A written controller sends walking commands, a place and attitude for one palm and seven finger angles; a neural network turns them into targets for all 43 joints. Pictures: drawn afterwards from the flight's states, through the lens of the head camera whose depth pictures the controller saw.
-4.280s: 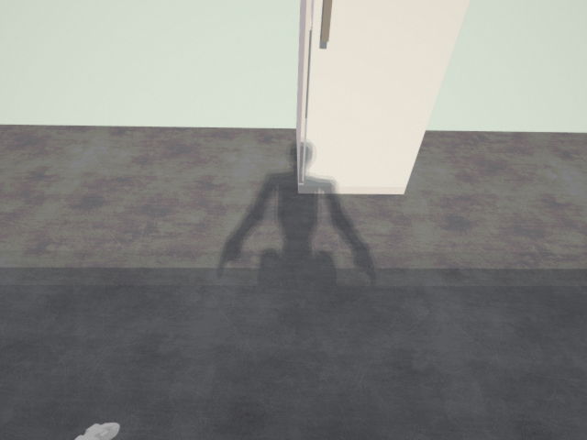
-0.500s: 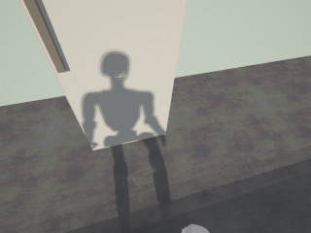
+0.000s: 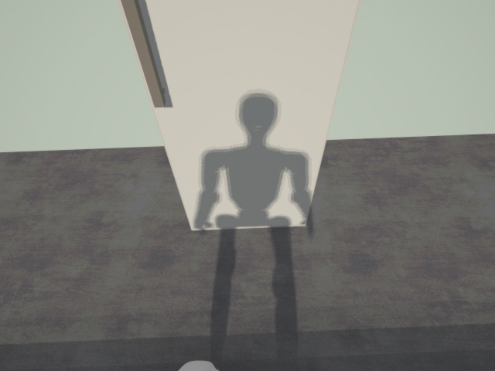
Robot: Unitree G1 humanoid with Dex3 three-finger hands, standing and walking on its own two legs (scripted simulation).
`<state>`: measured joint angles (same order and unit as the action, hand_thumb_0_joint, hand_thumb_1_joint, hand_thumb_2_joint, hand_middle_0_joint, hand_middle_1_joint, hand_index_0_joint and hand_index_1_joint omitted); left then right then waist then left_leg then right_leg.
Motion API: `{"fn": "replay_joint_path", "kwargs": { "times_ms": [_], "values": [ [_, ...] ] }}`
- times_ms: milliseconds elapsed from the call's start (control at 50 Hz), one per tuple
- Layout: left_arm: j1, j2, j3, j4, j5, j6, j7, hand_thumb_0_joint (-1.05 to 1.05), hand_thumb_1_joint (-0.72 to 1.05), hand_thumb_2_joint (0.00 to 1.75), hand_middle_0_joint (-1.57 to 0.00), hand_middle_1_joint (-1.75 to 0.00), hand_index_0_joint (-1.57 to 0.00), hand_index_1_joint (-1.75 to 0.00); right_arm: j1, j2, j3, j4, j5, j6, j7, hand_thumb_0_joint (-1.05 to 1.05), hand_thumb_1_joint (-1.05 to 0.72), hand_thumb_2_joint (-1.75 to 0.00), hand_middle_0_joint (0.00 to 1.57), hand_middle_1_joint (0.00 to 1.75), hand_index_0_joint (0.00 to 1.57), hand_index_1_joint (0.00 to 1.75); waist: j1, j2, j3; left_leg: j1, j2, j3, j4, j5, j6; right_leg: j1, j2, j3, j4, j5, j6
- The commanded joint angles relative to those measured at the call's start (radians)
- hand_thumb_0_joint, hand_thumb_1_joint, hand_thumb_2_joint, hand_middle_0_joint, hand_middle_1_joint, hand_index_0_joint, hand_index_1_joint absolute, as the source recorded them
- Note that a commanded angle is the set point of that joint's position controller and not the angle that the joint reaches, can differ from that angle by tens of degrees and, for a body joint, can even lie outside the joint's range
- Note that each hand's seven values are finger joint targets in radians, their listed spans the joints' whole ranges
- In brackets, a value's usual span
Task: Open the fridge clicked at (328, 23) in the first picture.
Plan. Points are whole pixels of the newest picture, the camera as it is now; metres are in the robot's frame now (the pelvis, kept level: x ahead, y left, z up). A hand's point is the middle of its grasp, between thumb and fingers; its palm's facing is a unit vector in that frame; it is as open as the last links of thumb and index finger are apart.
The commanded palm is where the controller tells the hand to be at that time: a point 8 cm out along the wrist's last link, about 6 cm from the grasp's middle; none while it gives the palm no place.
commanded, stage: take the last steps up to it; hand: left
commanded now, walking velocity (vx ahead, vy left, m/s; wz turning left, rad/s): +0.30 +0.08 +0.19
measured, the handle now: (138, 17) +0.72 +0.28 +0.22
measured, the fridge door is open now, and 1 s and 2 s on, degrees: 0 0 0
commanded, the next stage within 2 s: come to a stop and stand still in 0.88 s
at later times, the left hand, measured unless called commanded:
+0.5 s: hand out of the picture +0.12 +0.25 -0.18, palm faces +0.06 -0.98 -0.17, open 7.4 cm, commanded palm none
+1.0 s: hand (154, 307) +0.25 +0.22 -0.16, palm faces +0.11 -0.97 -0.22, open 7.2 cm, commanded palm none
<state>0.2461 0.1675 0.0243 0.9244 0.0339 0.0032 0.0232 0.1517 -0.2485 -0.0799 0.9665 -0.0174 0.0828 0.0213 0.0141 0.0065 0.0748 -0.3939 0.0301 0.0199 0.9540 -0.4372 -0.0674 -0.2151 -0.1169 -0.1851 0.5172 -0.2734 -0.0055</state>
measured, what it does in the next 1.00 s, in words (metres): walks ahead: left foot, then right foot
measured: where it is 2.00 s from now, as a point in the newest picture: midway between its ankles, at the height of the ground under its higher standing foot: outside the picture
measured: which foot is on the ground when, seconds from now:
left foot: up 0.00-0.12, down 0.14-0.68, up 0.70-1.00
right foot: down 0.00-0.14, up 0.16-0.66, down 0.68-1.00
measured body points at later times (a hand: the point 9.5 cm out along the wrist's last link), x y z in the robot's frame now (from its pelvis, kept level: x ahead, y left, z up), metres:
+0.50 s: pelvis +0.08 +0.06 +0.00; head +0.08 +0.08 +0.45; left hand +0.11 +0.30 -0.16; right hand +0.01 -0.15 -0.15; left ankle -0.03 +0.13 -0.74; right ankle +0.16 -0.07 -0.68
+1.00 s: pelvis +0.24 +0.04 +0.00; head +0.24 +0.03 +0.45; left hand +0.25 +0.27 -0.15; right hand +0.28 -0.19 -0.15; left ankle +0.28 +0.19 -0.69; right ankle +0.26 -0.05 -0.74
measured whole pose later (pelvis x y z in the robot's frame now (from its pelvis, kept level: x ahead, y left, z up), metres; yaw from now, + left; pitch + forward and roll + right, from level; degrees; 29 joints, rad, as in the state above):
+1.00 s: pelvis +0.24 +0.04 +0.00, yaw +3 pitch -1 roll -1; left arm 0.27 0.16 0.04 1.06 0.02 -0.05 0.02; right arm 0.25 -0.17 -0.06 1.04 -0.03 -0.01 0.00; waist -0.01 0.03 0.02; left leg -0.49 0.11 0.04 0.88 -0.26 -0.02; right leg -0.18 0.01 -0.15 0.39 -0.19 -0.06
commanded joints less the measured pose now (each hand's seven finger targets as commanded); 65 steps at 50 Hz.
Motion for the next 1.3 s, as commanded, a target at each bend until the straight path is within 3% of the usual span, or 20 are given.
{"fn": "replay_joint_path", "kwargs": {
  "times_ms": [0, 80, 100, 120, 140, 240, 320, 540, 620, 640, 660, 680, 740, 840, 980, 1040, 1060, 1100, 1200, 1280],
  "values": [
    [0.092, 0.243, 0.069, -0.008, 0.002, -0.016, 0.006, 0.0, 0.9, 0.9, -0.2, -0.3, -0.2, -0.3, -0.072, -0.028, 0.012, -0.093, 0.005, -0.043, -0.001, 0.0, -0.9, -0.9, 0.2, 0.3, 0.2, 0.3, 0.054, -0.207, -0.084, 0.006, -0.003, 0.049, -0.172, -0.036, 0.021, 0.108, -0.251, 0.235, -0.209, 0.21, -0.129],
    [0.04, 0.237, 0.07, 0.013, -0.012, -0.011, -0.007, 0.0, 0.9, 0.9, -0.2, -0.3, -0.2, -0.3, 0.079, -0.043, 0.016, -0.043, 0.0, -0.077, -0.004, 0.0, -0.9, -0.9, 0.2, 0.3, 0.2, 0.3, -0.024, -0.125, -0.105, 0.309, -0.013, 0.085, -0.534, 0.108, 0.055, -0.076, -0.183, 0.155, -0.125, -0.148, -0.054],
    [0.03, 0.191, 0.062, 0.001, -0.018, -0.007, -0.014, 0.0, 0.9, 0.9, -0.2, -0.3, -0.2, -0.3, 0.15, -0.112, 0.0, -0.026, -0.003, -0.086, -0.011, 0.0, -0.9, -0.9, 0.2, 0.3, 0.2, 0.3, -0.059, 0.082, -0.12, 0.44, 0.103, -0.096, -0.634, 0.02, 0.101, -0.234, -0.097, 0.081, 0.055, -0.242, -0.001],
    [-0.01, 0.114, 0.044, -0.038, -0.018, -0.003, -0.023, 0.0, 0.9, 0.9, -0.2, -0.3, -0.2, -0.3, 0.22, -0.206, -0.02, -0.014, -0.013, -0.086, -0.018, 0.0, -0.9, -0.9, 0.2, 0.3, 0.2, 0.3, -0.097, 0.373, -0.064, 0.476, 0.325, -0.407, -0.758, -0.097, 0.197, -0.452, 0.04, -0.019, 0.321, -0.333, 0.053],
    [-0.09, 0.128, 0.039, -0.061, -0.007, -0.006, -0.022, 0.0, 0.9, 0.9, -0.2, -0.3, -0.2, -0.3, 0.254, -0.211, -0.018, 0.0, -0.013, -0.082, -0.024, 0.0, -0.9, -0.9, 0.2, 0.3, 0.2, 0.3, -0.119, 0.274, 0.005, 0.399, 0.38, -0.454, -0.804, -0.09, 0.269, -0.509, 0.023, 0.088, 0.455, -0.32, 0.031],
    [-0.004, 0.112, 0.037, 0.045, -0.003, -0.014, -0.042, 0.0, 0.9, 0.9, -0.2, -0.3, -0.2, -0.3, 0.174, -0.06, 0.032, 0.011, 0.002, -0.125, -0.046, 0.0, -0.9, -0.9, 0.2, 0.3, 0.2, 0.3, -0.029, 0.101, 0.044, 0.343, 0.21, -0.197, -0.786, 0.283, 0.223, -0.445, -0.005, 0.142, 0.59, -0.021, 0.037],
    [0.002, 0.102, 0.032, 0.063, -0.009, -0.013, -0.036, 0.0, 0.9, 0.9, -0.2, -0.3, -0.2, -0.3, 0.263, -0.046, 0.032, 0.061, 0.009, -0.147, -0.055, 0.0, -0.9, -0.9, 0.2, 0.3, 0.2, 0.3, -0.022, 0.077, 0.004, 0.454, 0.201, -0.127, -0.75, 0.623, 0.237, -0.463, 0.007, 0.132, 0.572, 0.017, 0.054],
    [-0.23, 0.046, 0.022, -0.005, -0.018, -0.026, -0.039, 0.0, 0.9, 0.9, -0.2, -0.3, -0.2, -0.3, 0.417, -0.009, 0.037, 0.169, -0.006, -0.155, -0.065, 0.0, -0.9, -0.9, 0.2, 0.3, 0.2, 0.3, -0.075, 0.093, 0.119, 0.463, 0.226, -0.092, -0.716, 0.756, 0.237, -0.418, 0.03, 0.091, 0.227, 0.03, 0.0],
    [0.002, 0.073, 0.037, 0.057, -0.014, -0.046, -0.028, 0.0, 0.9, 0.9, -0.2, -0.3, -0.2, -0.3, 0.38, -0.036, 0.031, 0.173, 0.003, -0.154, -0.066, 0.0, -0.9, -0.9, 0.2, 0.3, 0.2, 0.3, 0.04, 0.061, -0.004, 0.386, 0.182, -0.031, -0.444, 1.071, 0.19, -0.034, 0.125, 0.034, 0.058, 0.071, -0.048],
    [0.14, 0.108, 0.052, 0.098, -0.01, -0.058, -0.024, 0.0, 0.9, 0.9, -0.2, -0.3, -0.2, -0.3, 0.361, -0.035, 0.029, 0.165, 0.011, -0.157, -0.062, 0.0, -0.9, -0.9, 0.2, 0.3, 0.2, 0.3, 0.101, 0.026, -0.088, 0.267, 0.146, -0.008, -0.262, 0.96, 0.16, 0.193, 0.09, 0.088, 0.005, 0.162, -0.07],
    [0.274, 0.198, 0.076, 0.133, -0.003, -0.073, -0.013, 0.0, 0.9, 0.9, -0.2, -0.3, -0.2, -0.3, 0.38, 0.003, 0.031, 0.144, 0.024, -0.162, -0.051, 0.0, -0.9, -0.9, 0.2, 0.3, 0.2, 0.3, 0.139, -0.137, -0.207, 0.039, 0.03, 0.057, 0.035, 0.561, 0.116, 0.428, -0.153, 0.385, -0.023, 0.292, -0.175],
    [0.311, 0.256, 0.084, 0.144, -0.021, -0.07, -0.011, 0.0, 0.9, 0.9, -0.2, -0.3, -0.2, -0.3, 0.412, 0.026, 0.031, 0.126, 0.025, -0.161, -0.054, 0.0, -0.9, -0.9, 0.2, 0.3, 0.2, 0.3, 0.099, -0.224, -0.284, -0.084, -0.071, 0.036, 0.333, -0.123, 0.094, 0.466, -0.367, 0.692, -0.148, 0.438, -0.283],
    [0.069, 0.148, 0.061, 0.084, -0.028, -0.057, 0.0, 0.0, 0.9, 0.9, -0.2, -0.3, -0.2, -0.3, 0.267, 0.054, 0.024, 0.106, 0.009, -0.134, -0.039, 0.0, -0.9, -0.9, 0.2, 0.3, 0.2, 0.3, 0.035, -0.021, -0.006, -0.121, 0.057, -0.055, 0.377, 0.035, 0.115, 0.038, -0.268, 0.51, -0.292, 0.045, -0.225],
    [0.003, 0.055, 0.031, 0.074, -0.014, -0.072, 0.002, 0.0, 0.9, 0.9, -0.2, -0.3, -0.2, -0.3, 0.35, 0.106, 0.028, 0.123, -0.011, -0.08, -0.029, 0.0, -0.9, -0.9, 0.2, 0.3, 0.2, 0.3, -0.071, -0.111, 0.03, -0.009, 0.086, 0.0, 0.16, 0.167, 0.062, -0.215, -0.138, 0.212, -0.366, 0.065, -0.138],
    [0.075, 0.105, 0.036, 0.108, -0.011, -0.07, -0.005, 0.0, 0.9, 0.9, -0.2, -0.3, -0.2, -0.3, 0.15, 0.086, 0.036, 0.05, -0.003, -0.102, -0.017, 0.0, -0.9, -0.9, 0.2, 0.3, 0.2, 0.3, -0.008, -0.112, -0.019, -0.007, 0.062, 0.042, -0.222, 0.172, 0.034, -0.026, -0.136, 0.235, -0.313, 0.212, -0.162],
    [0.074, 0.096, 0.025, 0.129, -0.017, -0.053, 0.005, 0.0, 0.9, 0.9, -0.2, -0.3, -0.2, -0.3, 0.152, 0.085, 0.052, 0.07, 0.003, -0.115, -0.033, 0.0, -0.9, -0.9, 0.2, 0.3, 0.2, 0.3, -0.017, -0.11, -0.07, 0.165, 0.032, 0.04, -0.457, 0.285, 0.024, 0.017, -0.079, 0.175, -0.174, 0.417, -0.112],
    [0.086, 0.078, 0.017, 0.141, -0.023, -0.048, 0.008, 0.0, 0.9, 0.9, -0.2, -0.3, -0.2, -0.3, 0.168, 0.064, 0.053, 0.084, 0.005, -0.12, -0.037, 0.0, -0.9, -0.9, 0.2, 0.3, 0.2, 0.3, -0.022, -0.068, -0.087, 0.26, 0.047, 0.022, -0.545, 0.429, 0.027, -0.012, -0.049, 0.165, -0.121, 0.383, -0.077],
    [0.153, 0.034, 0.003, 0.151, -0.029, -0.032, 0.014, 0.0, 0.9, 0.9, -0.2, -0.3, -0.2, -0.3, 0.179, -0.029, 0.043, 0.085, 0.007, -0.132, -0.05, 0.0, -0.9, -0.9, 0.2, 0.3, 0.2, 0.3, 0.0, 0.112, -0.143, 0.351, 0.23, -0.106, -0.536, 0.873, 0.1, -0.033, 0.02, 0.14, -0.066, 0.113, 0.0],
    [0.142, 0.076, 0.018, 0.148, -0.019, 0.018, 0.016, 0.0, 0.9, 0.9, -0.2, -0.3, -0.2, -0.3, 0.135, -0.062, 0.024, 0.082, 0.008, -0.096, -0.085, 0.0, -0.9, -0.9, 0.2, 0.3, 0.2, 0.3, -0.018, 0.224, -0.041, 0.303, 0.322, -0.165, -0.624, 1.082, 0.215, -0.113, 0.06, 0.134, 0.197, -0.221, 0.031],
    [0.13, 0.078, 0.046, 0.12, -0.011, 0.043, 0.013, 0.0, 0.9, 0.9, -0.2, -0.3, -0.2, -0.3, 0.1, -0.087, -0.003, 0.048, 0.0, -0.075, -0.095, 0.0, -0.9, -0.9, 0.2, 0.3, 0.2, 0.3, -0.023, 0.15, -0.12, 0.329, 0.346, -0.119, -0.578, 1.046, 0.267, -0.218, 0.072, 0.199, 0.503, -0.263, 0.036]
  ]
}}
